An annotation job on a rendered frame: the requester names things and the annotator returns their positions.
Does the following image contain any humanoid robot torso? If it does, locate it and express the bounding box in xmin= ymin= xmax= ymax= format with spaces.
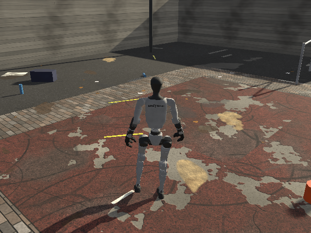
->
xmin=145 ymin=96 xmax=167 ymax=146

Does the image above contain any right robot hand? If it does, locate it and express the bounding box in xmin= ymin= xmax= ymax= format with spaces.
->
xmin=173 ymin=133 xmax=185 ymax=142

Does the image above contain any left robot hand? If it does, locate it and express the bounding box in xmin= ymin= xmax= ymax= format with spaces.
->
xmin=125 ymin=136 xmax=136 ymax=147

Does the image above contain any left robot upper arm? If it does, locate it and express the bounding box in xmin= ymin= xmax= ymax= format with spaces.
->
xmin=133 ymin=98 xmax=146 ymax=125

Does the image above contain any right robot forearm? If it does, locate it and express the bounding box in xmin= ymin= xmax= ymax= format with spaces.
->
xmin=175 ymin=117 xmax=184 ymax=134

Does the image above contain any left robot forearm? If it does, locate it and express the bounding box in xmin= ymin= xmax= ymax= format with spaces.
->
xmin=126 ymin=117 xmax=137 ymax=138

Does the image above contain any left robot thigh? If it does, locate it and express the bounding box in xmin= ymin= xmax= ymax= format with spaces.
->
xmin=138 ymin=134 xmax=149 ymax=162

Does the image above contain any right robot upper arm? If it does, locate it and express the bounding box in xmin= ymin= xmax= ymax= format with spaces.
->
xmin=166 ymin=98 xmax=179 ymax=124

